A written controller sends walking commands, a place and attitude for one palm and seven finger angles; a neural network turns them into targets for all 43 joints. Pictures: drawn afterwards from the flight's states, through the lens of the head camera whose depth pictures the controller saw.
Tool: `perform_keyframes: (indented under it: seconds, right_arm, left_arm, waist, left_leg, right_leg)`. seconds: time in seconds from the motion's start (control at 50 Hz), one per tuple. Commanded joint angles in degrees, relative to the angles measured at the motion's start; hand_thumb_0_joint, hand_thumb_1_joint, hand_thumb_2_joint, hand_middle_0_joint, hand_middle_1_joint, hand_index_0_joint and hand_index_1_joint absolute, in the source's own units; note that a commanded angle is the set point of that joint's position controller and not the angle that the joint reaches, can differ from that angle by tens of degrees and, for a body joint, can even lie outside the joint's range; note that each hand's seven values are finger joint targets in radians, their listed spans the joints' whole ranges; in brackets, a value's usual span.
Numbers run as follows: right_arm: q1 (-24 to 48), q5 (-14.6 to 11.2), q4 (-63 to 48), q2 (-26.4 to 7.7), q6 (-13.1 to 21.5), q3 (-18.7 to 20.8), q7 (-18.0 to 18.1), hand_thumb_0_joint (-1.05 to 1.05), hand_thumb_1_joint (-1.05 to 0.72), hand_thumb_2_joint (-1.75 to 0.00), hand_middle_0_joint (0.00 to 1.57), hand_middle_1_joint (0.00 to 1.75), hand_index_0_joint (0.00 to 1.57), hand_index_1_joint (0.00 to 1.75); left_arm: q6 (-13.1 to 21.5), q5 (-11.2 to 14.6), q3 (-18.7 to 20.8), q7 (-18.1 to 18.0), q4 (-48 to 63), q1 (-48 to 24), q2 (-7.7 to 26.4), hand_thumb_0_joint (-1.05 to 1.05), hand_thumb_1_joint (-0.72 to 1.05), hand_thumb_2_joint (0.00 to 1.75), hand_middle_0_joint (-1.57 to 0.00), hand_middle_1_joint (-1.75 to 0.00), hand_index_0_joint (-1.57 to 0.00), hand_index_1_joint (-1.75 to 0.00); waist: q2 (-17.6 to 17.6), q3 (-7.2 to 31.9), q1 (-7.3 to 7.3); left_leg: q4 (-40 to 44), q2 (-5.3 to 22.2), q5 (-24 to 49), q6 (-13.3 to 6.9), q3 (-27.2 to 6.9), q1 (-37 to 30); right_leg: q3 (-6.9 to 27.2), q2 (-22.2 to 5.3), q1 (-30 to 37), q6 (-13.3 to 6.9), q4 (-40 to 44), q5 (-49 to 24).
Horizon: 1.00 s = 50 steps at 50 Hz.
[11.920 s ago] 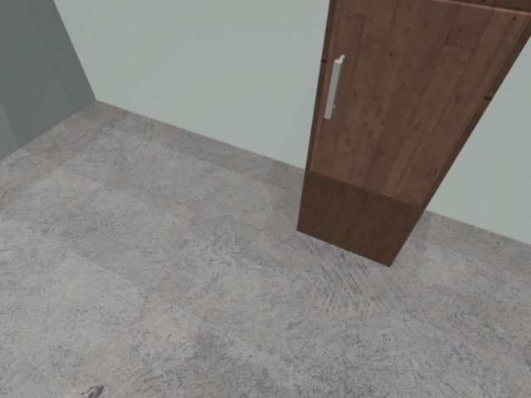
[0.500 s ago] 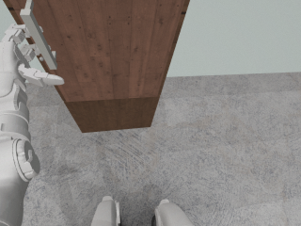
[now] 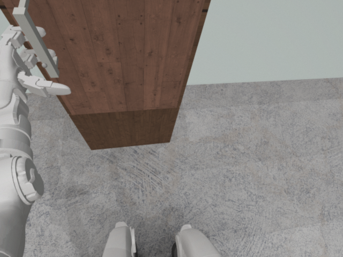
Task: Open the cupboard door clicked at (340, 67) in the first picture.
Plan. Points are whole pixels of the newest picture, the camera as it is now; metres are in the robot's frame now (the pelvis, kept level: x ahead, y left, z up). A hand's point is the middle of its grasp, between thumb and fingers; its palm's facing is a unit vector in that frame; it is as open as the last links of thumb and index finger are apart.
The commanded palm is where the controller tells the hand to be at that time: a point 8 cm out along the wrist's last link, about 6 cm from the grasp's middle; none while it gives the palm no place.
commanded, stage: slide the fingers in behind the handle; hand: left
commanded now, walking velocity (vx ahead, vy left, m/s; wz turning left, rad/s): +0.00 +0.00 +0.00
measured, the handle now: (41, 41) +0.58 +0.24 +0.09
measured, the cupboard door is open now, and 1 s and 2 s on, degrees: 0 0 39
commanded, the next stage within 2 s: close the thumb around the handle in 0.02 s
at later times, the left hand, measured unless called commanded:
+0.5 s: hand (48, 65) +0.52 +0.22 +0.09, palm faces +0.08 -1.00 -0.01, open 9.9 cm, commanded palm +0.50 +0.26 +0.08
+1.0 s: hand (50, 64) +0.52 +0.22 +0.09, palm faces +0.07 -1.00 +0.01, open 5.9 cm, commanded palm +0.49 +0.26 +0.08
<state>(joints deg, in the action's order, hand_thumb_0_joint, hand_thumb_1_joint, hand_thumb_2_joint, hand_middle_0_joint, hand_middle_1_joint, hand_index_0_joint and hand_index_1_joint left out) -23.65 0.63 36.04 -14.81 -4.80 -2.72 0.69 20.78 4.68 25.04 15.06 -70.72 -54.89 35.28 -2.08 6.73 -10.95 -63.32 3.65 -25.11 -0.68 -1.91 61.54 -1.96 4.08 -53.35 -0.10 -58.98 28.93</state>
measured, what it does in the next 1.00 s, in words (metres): stands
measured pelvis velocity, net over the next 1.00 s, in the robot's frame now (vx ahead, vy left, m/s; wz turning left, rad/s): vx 0.00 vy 0.00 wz -0.01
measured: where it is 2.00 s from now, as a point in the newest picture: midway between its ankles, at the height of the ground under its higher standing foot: outside the picture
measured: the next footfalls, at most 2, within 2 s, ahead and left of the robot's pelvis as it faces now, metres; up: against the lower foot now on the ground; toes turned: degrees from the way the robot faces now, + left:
none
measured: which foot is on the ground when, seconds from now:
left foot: down 0.00-1.00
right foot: down 0.00-1.00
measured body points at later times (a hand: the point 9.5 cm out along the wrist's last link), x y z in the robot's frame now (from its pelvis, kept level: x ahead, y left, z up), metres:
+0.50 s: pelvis +0.00 +0.00 +0.00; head +0.13 +0.03 +0.43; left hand +0.51 +0.28 +0.09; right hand -0.01 -0.26 -0.10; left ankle +0.04 +0.11 -0.66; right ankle -0.01 -0.13 -0.66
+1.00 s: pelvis +0.00 +0.00 +0.00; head +0.13 +0.03 +0.43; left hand +0.51 +0.27 +0.09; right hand +0.00 -0.26 -0.10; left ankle +0.04 +0.11 -0.66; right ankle -0.01 -0.13 -0.66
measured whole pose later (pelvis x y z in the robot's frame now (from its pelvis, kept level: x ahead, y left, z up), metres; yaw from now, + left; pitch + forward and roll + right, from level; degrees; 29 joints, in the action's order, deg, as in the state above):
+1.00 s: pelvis +0.00 +0.00 +0.00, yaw +0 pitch +23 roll -5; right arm -23.5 0.7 35.1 -14.9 -5.2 -2.3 0.5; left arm 21.1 4.8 25.3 14.1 -68.9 -53.0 33.1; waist -2.1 7.2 -11.1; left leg -62.7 3.7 -25.3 -0.9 -1.1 60.3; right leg -1.1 4.1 -52.5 0.2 -58.5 28.9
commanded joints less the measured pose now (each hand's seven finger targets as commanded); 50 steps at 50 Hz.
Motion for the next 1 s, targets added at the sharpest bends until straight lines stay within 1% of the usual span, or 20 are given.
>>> perform_keyframes:
  seconds: [0.0,0.04,0.06,0.1,0.18,0.22,0.3,0.38,0.42,0.48,0.54,0.6,0.68,0.7,0.76,0.84,0.9,0.92,0.94,0.98]
  right_arm:
    - [-9.92,0.15,-1.43,-11.04,0.94,4.33,0.83,0.0,-0.9,-0.9,0.2,0.3,0.2,0.3]
    - [-10.09,0.16,-1.29,-11.28,0.87,4.16,0.78,0.0,-0.9,-0.9,0.2,0.3,0.2,0.3]
    - [-10.34,0.18,-1.33,-11.37,0.86,4.15,0.87,0.0,-0.9,-0.9,0.2,0.3,0.2,0.3]
    - [-10.06,0.24,-1.5,-11.26,0.91,4.09,0.85,0.0,-0.9,-0.9,0.2,0.3,0.2,0.3]
    - [-10.42,0.65,-1.55,-11.24,0.97,4.32,0.6,0.0,-0.9,-0.9,0.2,0.3,0.2,0.3]
    - [-10.16,0.55,-1.59,-11.01,0.9,4.3,0.38,0.0,-0.9,-0.9,0.2,0.3,0.2,0.3]
    - [-10.06,0.45,-2.1,-11.23,0.63,4.11,0.46,0.0,-0.9,-0.9,0.2,0.3,0.2,0.3]
    - [-9.72,0.27,-2.34,-11.04,0.48,4.33,0.52,0.0,-0.9,-0.9,0.2,0.3,0.2,0.3]
    - [-9.59,0.03,-2.37,-10.91,0.44,4.24,0.42,0.0,-0.9,-0.9,0.2,0.3,0.2,0.3]
    - [-9.5,-0.01,-2.12,-11.18,0.59,4.19,0.72,0.0,-0.9,-0.9,0.2,0.3,0.2,0.3]
    - [-9.47,0.08,-2.13,-11.27,0.7,4.15,0.9,0.0,-0.9,-0.9,0.2,0.3,0.2,0.3]
    - [-9.67,0.15,-2.38,-11.1,0.74,4.2,0.71,0.0,-0.9,-0.9,0.2,0.3,0.2,0.3]
    - [-9.62,0.1,-2.37,-11.23,0.43,4.32,0.76,0.0,-0.9,-0.9,0.2,0.3,0.2,0.3]
    - [-9.5,0.08,-2.33,-11.1,0.39,4.3,0.77,0.0,-0.9,-0.9,0.2,0.3,0.2,0.3]
    - [-9.88,0.18,-2.51,-11.3,0.36,4.38,0.81,0.0,-0.9,-0.9,0.2,0.3,0.2,0.3]
    - [-9.27,-0.13,-2.96,-11.36,0.18,4.21,0.87,0.0,-0.9,-0.9,0.2,0.3,0.2,0.3]
    - [-9.26,-0.02,-3.03,-11.31,0.21,4.22,0.93,0.0,-0.9,-0.9,0.2,0.3,0.2,0.3]
    - [-9.11,-0.02,-2.92,-10.89,0.34,4.18,0.74,0.0,-0.9,-0.9,0.2,0.3,0.2,0.3]
    - [-9.16,0.1,-2.72,-10.8,0.52,4.48,0.62,0.0,-0.9,-0.9,0.2,0.3,0.2,0.3]
    - [-9.38,0.26,-2.73,-11.02,0.56,4.74,0.45,0.0,-0.9,-0.9,0.2,0.3,0.2,0.3]
  left_arm:
    - [4.16,1.24,-0.32,0.39,13.25,-25.41,11.71,0.0,-0.5,0.3,-0.3,-1.2,-0.3,-1.2]
    - [3.27,1.24,-0.23,0.18,11.08,-25.2,11.85,0.0,-0.5,0.3,-0.3,-1.2,-0.3,-1.2]
    - [3.29,1.11,0.65,-0.09,10.74,-25.16,12.84,0.0,-0.5,0.3,-0.3,-1.2,-0.3,-1.2]
    - [3.25,0.51,-0.56,-0.66,11.65,-26.94,12.05,0.0,-0.5,0.3,-0.3,-1.2,-0.3,-1.2]
    - [4.8,0.1,1.79,-1.83,14.51,-26.45,14.17,0.0,-0.28,0.4,-0.32,-1.22,-0.32,-1.22]
    - [4.44,0.05,-0.16,-1.94,13.04,-26.1,11.51,0.0,-0.16,0.44,-0.32,-1.24,-0.32,-1.24]
    - [4.13,-0.21,2.17,-2.18,13.11,-25.18,14.85,0.0,0.06,0.54,-0.34,-1.26,-0.34,-1.26]
    - [4.77,0.18,1.78,-1.55,14.68,-24.03,13.98,0.0,0.28,0.64,-0.36,-1.28,-0.36,-1.28]
    - [4.31,0.63,0.62,-1.03,13.23,-22.85,12.26,0.0,0.4,0.68,-0.36,-1.3,-0.36,-1.3]
    - [4.25,0.92,1.17,-0.73,13.34,-24.96,13.62,0.0,0.56,0.76,-0.38,-1.31,-0.38,-1.31]
    - [4.23,0.85,2.12,-0.67,12.91,-24.28,14.96,0.0,0.73,0.83,-0.39,-1.33,-0.39,-1.33]
    - [4.54,1.04,2.27,-0.44,13.88,-22.75,14.52,0.0,0.9,0.9,-0.4,-1.35,-0.4,-1.35]
    - [4.42,0.85,2.46,-0.37,13.6,-22.07,14.75,0.0,0.9,0.9,-0.4,-1.35,-0.4,-1.35]
    - [4.29,1.03,1.54,-0.33,13.65,-22.81,13.66,0.0,0.9,0.9,-0.4,-1.35,-0.4,-1.35]
    - [4.31,1.19,3.76,-0.56,14.21,-21.44,15.69,0.0,0.9,0.9,-0.4,-1.35,-0.4,-1.35]
    - [3.83,0.99,4.1,-0.55,13.56,-20.55,16.87,0.0,0.9,0.9,-0.4,-1.35,-0.4,-1.35]
    - [4.04,0.87,3.87,-0.6,13.35,-21.13,16.47,0.0,0.9,0.9,-0.4,-1.35,-0.4,-1.35]
    - [4.16,1.01,0.66,-0.59,14.54,-23.57,12.7,0.0,0.9,0.9,-0.4,-1.35,-0.4,-1.35]
    - [4.34,1.21,-0.18,-0.76,15.28,-23.9,10.78,0.0,0.9,0.9,-0.4,-1.35,-0.4,-1.35]
    - [4.77,1.3,1.19,-1.25,15.41,-20.84,11.29,0.0,0.9,0.9,-0.4,-1.35,-0.4,-1.35]
  waist:
    - [-10.45,28.1,-0.44]
    - [-7.91,25.23,-0.93]
    - [-8.03,25.01,-0.73]
    - [-8.81,25.43,-0.99]
    - [-11.07,30.11,0.32]
    - [-9.39,27.5,-0.6]
    - [-8.66,28.25,0.27]
    - [-8.93,28.89,0.3]
    - [-8.35,26.74,0.17]
    - [-8.79,26.4,-0.3]
    - [-8.03,26.72,0.04]
    - [-9.44,28.53,0.93]
    - [-9.04,27.95,0.75]
    - [-8.32,27.0,0.18]
    - [-8.78,28.26,1.22]
    - [-6.77,26.56,1.02]
    - [-7.96,26.44,0.88]
    - [-9.05,26.25,0.01]
    - [-9.68,26.86,-0.08]
    - [-10.14,28.71,1.17]
  left_leg:
    - [5.14,-0.8,23.08,-0.9,-2.58,-33.25]
    - [5.49,-0.8,20.78,-1.14,-2.58,-30.83]
    - [5.5,-0.89,20.69,-1.22,-2.61,-30.52]
    - [5.47,-0.88,20.04,-1.18,-2.62,-30.69]
    - [4.96,-0.8,24.47,-0.76,-2.99,-33.88]
    - [5.23,-0.76,22.97,-0.87,-2.86,-32.83]
    - [5.34,-1.01,22.32,-1.08,-2.26,-31.05]
    - [5.22,-0.92,24.04,-0.98,-2.0,-32.09]
    - [5.52,-1.11,22.44,-1.07,-1.75,-30.97]
    - [5.62,-1.03,20.89,-1.18,-1.78,-30.54]
    - [5.59,-1.03,20.55,-1.25,-1.77,-29.66]
    - [5.29,-1.15,23.88,-1.05,-1.7,-31.38]
    - [5.32,-0.97,24.21,-0.96,-1.86,-31.59]
    - [5.39,-0.99,23.6,-1.08,-1.7,-31.14]
    - [5.39,-1.03,24.72,-1.08,-1.73,-31.52]
    - [5.7,-1.18,22.57,-1.3,-1.1,-28.66]
    - [5.72,-1.03,22.55,-1.09,-1.33,-29.68]
    - [5.85,-1.03,22.22,-0.98,-1.53,-30.75]
    - [5.77,-0.87,22.32,-0.84,-1.84,-32.3]
    - [5.79,-0.85,24.5,-0.57,-2.01,-34.09]
  right_leg:
    - [-0.34,0.56,1.12,-1.03,7.24,-19.34]
    - [-0.44,0.59,1.0,-0.85,7.68,-17.98]
    - [-0.34,0.57,1.06,-1.0,7.63,-17.81]
    - [-0.29,0.35,0.12,-0.86,7.53,-17.02]
    - [-0.34,0.42,1.2,-1.24,6.43,-19.55]
    - [-0.55,0.51,0.68,-0.95,6.97,-18.82]
    - [-0.2,0.51,3.27,-0.91,6.96,-19.65]
    - [-0.07,0.55,3.78,-0.86,6.92,-21.61]
    - [-0.06,0.67,3.67,-0.81,7.51,-20.66]
    - [0.17,0.53,3.11,-0.74,7.7,-19.47]
    - [0.23,0.48,3.9,-0.75,7.55,-19.33]
    - [0.18,0.49,4.61,-0.89,7.02,-21.89]
    - [0.0,0.52,3.9,-0.9,6.94,-21.77]
    - [0.06,0.54,3.97,-0.71,7.32,-21.69]
    - [0.03,0.62,4.82,-0.97,6.91,-22.48]
    - [0.45,0.48,6.43,-0.57,7.44,-22.39]
    - [0.22,0.44,4.98,-0.67,7.32,-21.37]
    - [0.03,0.47,3.74,-0.64,7.39,-20.66]
    - [-0.2,0.57,2.47,-0.77,7.45,-19.9]
    - [-0.34,0.54,2.64,-1.04,7.1,-20.66]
